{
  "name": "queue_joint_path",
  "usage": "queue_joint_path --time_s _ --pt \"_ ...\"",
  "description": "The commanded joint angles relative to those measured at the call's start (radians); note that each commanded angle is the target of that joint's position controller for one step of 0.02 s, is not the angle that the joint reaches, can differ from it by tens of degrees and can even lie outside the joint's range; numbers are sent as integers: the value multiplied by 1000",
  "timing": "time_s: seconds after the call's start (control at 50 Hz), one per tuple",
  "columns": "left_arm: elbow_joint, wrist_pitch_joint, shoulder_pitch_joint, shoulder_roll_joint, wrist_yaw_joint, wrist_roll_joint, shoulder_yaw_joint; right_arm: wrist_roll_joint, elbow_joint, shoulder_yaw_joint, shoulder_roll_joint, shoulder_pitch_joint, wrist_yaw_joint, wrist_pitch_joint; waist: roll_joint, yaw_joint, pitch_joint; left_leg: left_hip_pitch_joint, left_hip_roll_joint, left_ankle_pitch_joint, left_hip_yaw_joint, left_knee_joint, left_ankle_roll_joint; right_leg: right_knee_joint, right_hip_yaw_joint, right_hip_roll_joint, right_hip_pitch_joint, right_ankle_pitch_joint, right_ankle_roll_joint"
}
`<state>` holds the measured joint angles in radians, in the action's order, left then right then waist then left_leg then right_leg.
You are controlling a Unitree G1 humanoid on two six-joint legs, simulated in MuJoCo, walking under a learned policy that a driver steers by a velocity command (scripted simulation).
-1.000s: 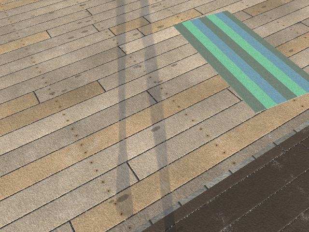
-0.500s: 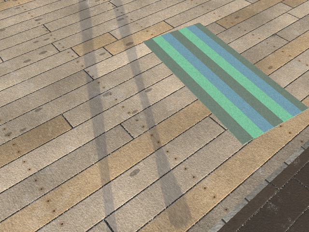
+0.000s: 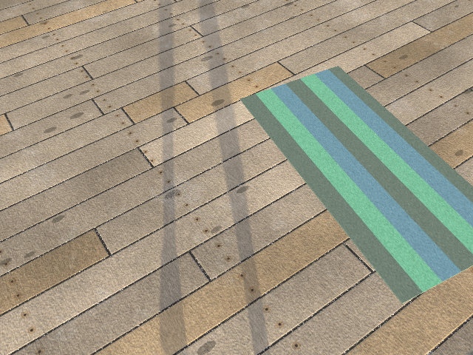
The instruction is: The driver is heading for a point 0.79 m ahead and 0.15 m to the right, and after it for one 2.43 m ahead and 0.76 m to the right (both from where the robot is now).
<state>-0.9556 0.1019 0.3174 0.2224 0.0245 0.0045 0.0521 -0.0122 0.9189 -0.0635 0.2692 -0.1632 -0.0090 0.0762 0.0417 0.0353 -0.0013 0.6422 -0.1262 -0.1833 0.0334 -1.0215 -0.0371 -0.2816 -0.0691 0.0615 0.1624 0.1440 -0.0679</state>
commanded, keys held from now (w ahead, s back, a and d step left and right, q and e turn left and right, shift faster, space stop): w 0.44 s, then w+e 0.56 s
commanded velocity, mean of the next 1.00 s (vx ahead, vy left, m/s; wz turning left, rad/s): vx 0.50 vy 0.00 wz -0.21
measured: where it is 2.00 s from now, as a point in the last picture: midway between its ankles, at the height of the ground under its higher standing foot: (313, 209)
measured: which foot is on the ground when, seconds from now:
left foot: up 0.00-0.30, down 0.32-0.92, up 0.94-1.00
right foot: down 0.00-0.34, up 0.36-0.88, down 0.90-1.00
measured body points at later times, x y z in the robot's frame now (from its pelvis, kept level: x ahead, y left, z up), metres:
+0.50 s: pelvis +0.27 +0.08 -0.01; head +0.30 +0.10 +0.44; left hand +0.35 +0.35 -0.15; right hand +0.34 -0.18 -0.13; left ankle +0.31 +0.16 -0.75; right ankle +0.25 -0.09 -0.66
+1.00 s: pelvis +0.55 +0.01 -0.02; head +0.59 +0.00 +0.42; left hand +0.76 +0.23 -0.14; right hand +0.54 -0.27 -0.16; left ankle +0.41 +0.17 -0.64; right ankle +0.61 -0.07 -0.75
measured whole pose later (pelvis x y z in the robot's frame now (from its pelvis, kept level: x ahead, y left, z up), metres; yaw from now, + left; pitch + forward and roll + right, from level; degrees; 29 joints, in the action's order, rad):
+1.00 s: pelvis +0.55 +0.01 -0.02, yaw -15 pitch +2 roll +0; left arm -0.80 0.07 0.14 0.26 0.04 -0.02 0.09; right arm -0.02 0.94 -0.05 0.25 -0.25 0.00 0.11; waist -0.01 0.00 -0.05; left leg 0.28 -0.03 -0.44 -0.01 -1.22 -0.01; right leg -0.57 -0.05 0.08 0.43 0.16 -0.11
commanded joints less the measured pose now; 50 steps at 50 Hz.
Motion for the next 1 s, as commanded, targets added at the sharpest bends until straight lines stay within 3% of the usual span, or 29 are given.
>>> queue_joint_path --time_s 0.02,0.1,0.2,0.26,0.28,0.3,0.32,0.34,0.36,0.38,0.4,0.42,0.44,0.48,0.54,0.6,0.66,0.78,0.8,0.84,0.86,0.88,0.9,0.92,0.94,0.96,0.98,1.0 --pt "45 10 -7 146 -19 -4 28 8 -48 -12 38 15 0 0 -85 -28 -22 90 -27 151 21 137 19 173 205 -281 -40 -179 -158" --pt "19 4 52 156 -28 -13 29 2 -82 -4 18 146 12 7 -97 12 -52 51 12 286 -17 344 21 183 141 -255 -64 -157 -129" --pt "-27 -14 119 165 -34 -21 36 -9 -129 5 23 264 37 18 -104 41 -95 69 33 226 -24 467 -1 129 139 -310 -201 -167 -122" --pt "-32 -26 95 183 -39 -25 46 -11 -133 -4 54 226 50 28 -126 -1 -65 -35 63 121 -46 508 -39 46 139 -335 -250 -321 -99" --pt "-27 -30 71 191 -40 -25 48 -9 -115 -17 78 155 49 31 -139 -45 -20 -154 97 104 -76 521 -56 -34 121 -320 -242 -486 -85" --pt "-23 -35 54 175 -39 -23 42 -6 -66 -40 116 2 44 30 -127 -118 67 -361 131 114 -102 534 -81 -205 82 -270 -198 -608 -60" --pt "-1 -36 52 145 -39 -11 27 4 -18 -65 186 -192 35 30 -53 -185 208 -675 6 124 41 505 -139 -489 39 -212 -7 -443 -23" --pt "10 -16 161 22 -30 -7 -9 15 6 -83 272 -293 32 24 200 -141 337 -1028 -236 -57 513 604 -294 -878 26 -26 408 108 51" --pt "-6 11 141 72 -24 -22 0 8 2 -56 193 -288 36 24 192 -155 381 -1044 -263 -135 704 718 -301 -1029 186 -21 527 422 36" --pt "21 25 54 146 -20 -48 21 1 -11 -40 143 -197 35 27 137 -137 235 -926 -232 -129 551 725 -246 -1077 185 -82 613 364 16" --pt "36 29 -9 153 -25 -48 22 2 -33 -29 110 -108 36 28 60 -108 146 -769 -193 -46 409 743 -210 -1036 154 -141 592 264 8" --pt "41 24 -40 145 -34 -35 29 11 -41 -21 83 -47 40 30 14 -77 83 -627 -155 25 318 777 -191 -970 139 -177 546 190 9" --pt "38 10 -27 129 -40 -27 34 22 -40 -12 58 -23 43 34 27 -43 55 -534 -121 67 252 813 -179 -923 144 -206 482 143 8" --pt "20 -19 22 80 -40 -32 30 24 -21 -12 52 -34 42 40 49 -17 42 -461 -104 119 164 861 -183 -877 142 -221 421 110 15" --pt "44 -38 -51 87 -43 -32 38 29 9 -22 87 -84 22 47 22 -25 -7 -469 -104 186 75 899 -176 -777 164 -218 517 -13 29" --pt "67 -36 -117 81 -34 -29 41 31 22 -22 96 -113 5 43 14 -41 -21 -520 -104 221 4 911 -154 -639 198 -189 575 -159 34" --pt "95 -33 -199 73 -20 -26 37 26 25 -17 94 -120 -5 42 16 -64 -49 -539 -87 229 -82 928 -122 -498 151 -164 556 -269 29" --pt "186 -33 -356 42 18 -25 15 14 64 -24 114 -215 -15 11 -9 -118 -109 -754 -151 368 -159 856 -111 -355 67 -147 631 -180 4" --pt "202 -33 -368 44 26 -26 15 11 63 -26 122 -212 -17 3 -4 -113 -109 -779 -161 438 -171 824 -106 -344 44 -137 625 -132 -6" --pt "222 -34 -340 68 38 -27 25 6 47 -34 150 -179 -24 -10 32 -74 -67 -789 -164 756 -208 714 -86 -335 -23 -86 510 -31 -37" --pt "221 -36 -289 91 41 -26 37 5 38 -38 165 -168 -29 -17 59 -40 -22 -789 -161 937 -222 618 -75 -345 -56 -47 416 18 -57" --pt "201 -38 -173 131 42 -29 58 5 29 -41 177 -149 -33 -24 69 26 44 -757 -146 1032 -236 457 -58 -325 -71 -6 259 28 -85" --pt "163 -41 -7 196 29 -30 92 1 14 -38 177 -127 -34 -24 38 114 130 -622 -103 922 -251 224 -22 -248 -21 3 -10 -40 -129" --pt "139 -50 115 293 3 -29 116 30 -16 -18 118 -148 -27 -7 -154 117 234 -328 -20 326 -249 -114 17 -250 310 -212 -314 -87 -204" --pt "163 -37 91 326 9 -24 111 21 -62 21 5 -214 -3 37 -314 28 363 46 198 -402 -58 -410 55 -70 903 -425 -588 46 -415" --pt "159 -35 111 234 6 -15 87 -18 -79 -4 104 -85 14 77 -181 89 330 160 132 -355 83 -444 23 -23 827 -384 -581 63 -347" --pt "166 -28 55 184 2 -18 75 -38 -104 -7 122 -19 20 93 -138 76 204 197 85 -262 67 -384 -1 -24 656 -345 -459 4 -295" --pt "187 -24 -24 160 5 -21 65 -21 -97 -9 110 -9 13 94 -21 23 129 135 40 -195 60 -286 -1 -9 545 -301 -290 -88 -260"
Keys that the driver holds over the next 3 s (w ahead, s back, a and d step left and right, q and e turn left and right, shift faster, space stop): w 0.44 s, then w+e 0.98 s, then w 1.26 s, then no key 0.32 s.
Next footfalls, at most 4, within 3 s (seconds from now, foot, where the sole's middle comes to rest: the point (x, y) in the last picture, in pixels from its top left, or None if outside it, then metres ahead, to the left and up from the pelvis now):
0.32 left None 0.35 0.16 -0.78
0.90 right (291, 309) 0.64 -0.08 -0.78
1.38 left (259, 217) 0.98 0.01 -0.78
1.90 right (362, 202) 1.05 -0.35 -0.78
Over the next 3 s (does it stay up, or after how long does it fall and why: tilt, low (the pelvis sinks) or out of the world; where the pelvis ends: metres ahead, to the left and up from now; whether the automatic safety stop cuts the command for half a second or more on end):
stays up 1.45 -0.48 -0.02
